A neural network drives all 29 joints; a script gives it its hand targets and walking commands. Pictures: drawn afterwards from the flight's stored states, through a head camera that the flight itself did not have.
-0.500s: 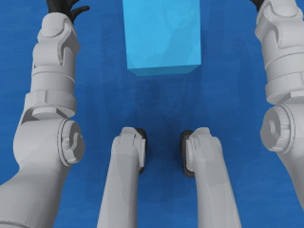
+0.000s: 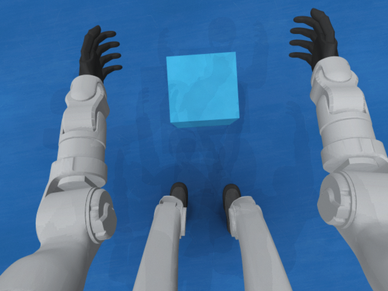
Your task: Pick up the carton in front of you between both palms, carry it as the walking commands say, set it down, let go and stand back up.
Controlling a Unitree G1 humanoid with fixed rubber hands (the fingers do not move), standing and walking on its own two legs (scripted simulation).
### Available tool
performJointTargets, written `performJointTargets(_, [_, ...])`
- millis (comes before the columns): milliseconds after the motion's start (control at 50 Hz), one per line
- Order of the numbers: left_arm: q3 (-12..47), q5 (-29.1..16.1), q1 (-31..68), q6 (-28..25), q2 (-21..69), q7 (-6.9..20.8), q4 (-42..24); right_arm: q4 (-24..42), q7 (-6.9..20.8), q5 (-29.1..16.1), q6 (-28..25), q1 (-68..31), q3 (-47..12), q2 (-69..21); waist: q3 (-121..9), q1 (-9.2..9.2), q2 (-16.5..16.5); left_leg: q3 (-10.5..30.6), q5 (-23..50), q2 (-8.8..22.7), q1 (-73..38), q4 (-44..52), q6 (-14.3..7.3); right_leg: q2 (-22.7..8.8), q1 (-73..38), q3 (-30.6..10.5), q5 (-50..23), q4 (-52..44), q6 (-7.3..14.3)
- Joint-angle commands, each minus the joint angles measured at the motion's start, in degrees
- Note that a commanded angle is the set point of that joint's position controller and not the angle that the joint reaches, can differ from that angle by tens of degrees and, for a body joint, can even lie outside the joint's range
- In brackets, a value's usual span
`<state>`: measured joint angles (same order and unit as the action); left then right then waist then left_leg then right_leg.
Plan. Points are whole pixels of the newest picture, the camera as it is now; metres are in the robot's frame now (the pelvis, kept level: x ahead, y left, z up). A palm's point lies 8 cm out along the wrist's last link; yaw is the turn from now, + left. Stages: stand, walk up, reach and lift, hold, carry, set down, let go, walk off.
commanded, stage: let go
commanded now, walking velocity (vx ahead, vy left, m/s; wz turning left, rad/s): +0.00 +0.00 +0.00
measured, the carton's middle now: (202, 95) +0.53 +0.01 -0.53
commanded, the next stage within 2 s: stand in 1.20 s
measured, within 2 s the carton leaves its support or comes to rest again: neither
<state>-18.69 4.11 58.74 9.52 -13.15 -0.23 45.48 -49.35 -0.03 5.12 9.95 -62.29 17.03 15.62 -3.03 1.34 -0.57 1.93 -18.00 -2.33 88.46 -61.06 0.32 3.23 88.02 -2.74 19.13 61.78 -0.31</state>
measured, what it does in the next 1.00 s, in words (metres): rises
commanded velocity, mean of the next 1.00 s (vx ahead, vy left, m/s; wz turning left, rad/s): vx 0.00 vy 0.00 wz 0.00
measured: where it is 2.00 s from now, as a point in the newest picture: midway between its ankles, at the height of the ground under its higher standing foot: (205, 217)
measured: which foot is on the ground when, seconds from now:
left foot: down 0.00-1.00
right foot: down 0.00-1.00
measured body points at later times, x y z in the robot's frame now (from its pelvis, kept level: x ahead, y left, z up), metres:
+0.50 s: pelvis +0.06 +0.00 +0.09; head +0.22 +0.00 +0.51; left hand +0.33 +0.24 -0.01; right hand +0.35 -0.22 -0.01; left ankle +0.06 +0.12 -0.62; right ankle +0.06 -0.11 -0.62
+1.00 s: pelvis +0.07 +0.00 +0.12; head +0.09 +0.00 +0.57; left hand +0.25 +0.23 +0.04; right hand +0.25 -0.23 +0.05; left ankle +0.06 +0.11 -0.62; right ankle +0.06 -0.11 -0.62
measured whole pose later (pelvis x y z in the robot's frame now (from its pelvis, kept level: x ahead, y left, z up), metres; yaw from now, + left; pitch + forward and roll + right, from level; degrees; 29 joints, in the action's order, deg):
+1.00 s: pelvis +0.07 +0.00 +0.12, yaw +0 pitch -5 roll +0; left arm -2.6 0.9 -12.2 7.7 -12.2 4.5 24.1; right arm -24.4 4.5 0.3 7.6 12.4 2.4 12.1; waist 6.1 -0.1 -0.4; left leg 2.8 -15.3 -1.6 5.6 -25.6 -0.4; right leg 2.0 4.8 -2.9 16.2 25.7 0.9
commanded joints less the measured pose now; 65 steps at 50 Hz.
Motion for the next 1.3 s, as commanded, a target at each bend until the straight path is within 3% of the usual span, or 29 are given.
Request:
performJointTargets(0, [0.6,2.0,0.2,-1.3,-6.6,1.2,-9.3,10.1,-0.7,1.3,-1.1,-0.7,0.0,4.6,-60.9,0.47,-0.6,-3.4,24.5,-1.5,-40.0,5.7,1.2,1.0,-39.0,2.6,-24.9,-7.0,-1.9])
performJointTargets(120, [4.0,0.5,-12.8,-3.6,-5.0,2.4,-15.2,18.0,-0.3,-0.8,-3.9,12.8,-2.9,2.7,-53.2,0.39,0.6,-1.2,29.5,-0.5,-50.1,11.1,0.6,0.5,-42.2,2.0,-26.2,-13.1,-1.4])
performJointTargets(320, [7.7,-2.0,-37.7,-8.6,-2.3,3.2,-14.5,17.4,1.2,-2.0,-8.8,38.2,-5.6,0.4,-38.9,-0.20,0.6,1.3,32.7,0.8,-60.9,18.7,0.9,-0.5,-48.5,0.7,-25.0,-21.2,-1.0])
performJointTargets(620, [13.4,-4.3,-65.7,-10.7,-3.1,3.6,-24.2,26.5,2.6,-4.8,-11.2,66.9,-11.0,0.7,-12.5,-0.74,0.1,-0.5,19.1,0.4,-76.4,34.7,1.0,-1.3,-73.3,0.9,-17.6,-36.3,-0.7])
performJointTargets(800, [14.7,-4.0,-69.1,-6.2,-4.4,4.5,-26.3,29.6,3.9,-5.1,-6.6,71.9,-13.2,1.3,3.9,-1.35,-0.1,-1.4,9.6,0.3,-80.8,40.0,0.3,-1.8,-78.9,1.3,-10.2,-41.6,-0.5])
performJointTargets(900, [14.4,-3.4,-68.7,-3.1,-4.4,4.7,-26.6,30.4,4.5,-4.9,-3.6,71.6,-13.1,1.6,7.7,-1.19,0.6,-1.3,7.9,0.4,-82.2,39.7,0.1,-1.9,-79.8,1.4,-7.8,-41.6,-0.2])
performJointTargets(1120, [14.4,-2.8,-69.0,-1.8,-4.3,4.5,-27.1,30.8,4.2,-4.2,-2.3,72.4,-12.7,1.8,6.1,-1.30,0.5,-0.7,15.1,0.4,-85.6,38.7,0.2,-1.3,-82.7,1.2,-15.8,-40.2,-0.3])
performJointTargets(1140, [14.4,-1.8,-67.5,1.4,-6.2,2.9,-30.5,27.4,3.0,-5.3,-4.0,75.7,-12.4,1.9,2.8,-1.88,2.0,-0.9,15.0,-1.1,-85.6,36.9,0.9,-1.3,-84.9,1.2,-19.7,-38.3,0.0])
performJointTargets(1180, [15.5,-2.7,-68.6,2.4,-5.1,1.8,-29.6,28.7,2.4,-5.6,-4.6,74.1,-13.4,2.2,3.6,-1.50,0.6,-0.7,14.8,-1.0,-84.1,36.3,0.7,-1.4,-83.7,1.3,-20.2,-37.6,-0.1])
performJointTargets(1200, [13.5,-2.7,-68.0,-1.9,-11.7,-0.5,-21.0,21.4,0.2,-2.9,-6.2,71.2,-11.9,8.4,5.3,0.07,-3.1,0.6,12.3,3.7,-76.9,35.3,1.0,-4.6,-75.6,-0.5,-12.2,-38.0,-1.5])
performJointTargets(1240, [13.7,-2.0,-68.3,-5.3,-11.3,-1.1,-19.3,20.2,-0.7,-2.4,-7.5,72.3,-12.0,8.2,4.5,-1.33,-1.9,2.0,7.5,4.0,-76.5,35.7,0.5,-5.3,-74.9,-3.0,-4.3,-39.2,-0.8])
performJointTargets(1280, [14.0,-1.8,-67.6,-6.8,-10.4,-0.8,-17.5,18.3,-0.8,-2.5,-8.3,71.6,-12.4,8.0,3.7,-1.31,-0.1,3.0,5.8,4.4,-75.8,36.4,-0.1,-5.3,-75.1,-3.2,-3.8,-38.8,-0.2])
